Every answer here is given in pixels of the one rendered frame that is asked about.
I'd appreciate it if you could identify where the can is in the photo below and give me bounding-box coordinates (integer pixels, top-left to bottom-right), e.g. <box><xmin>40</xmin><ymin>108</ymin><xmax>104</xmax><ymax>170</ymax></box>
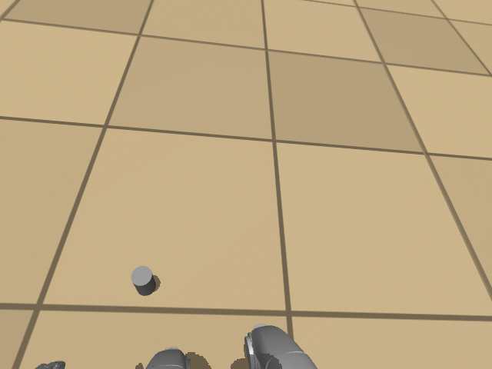
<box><xmin>131</xmin><ymin>266</ymin><xmax>156</xmax><ymax>296</ymax></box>

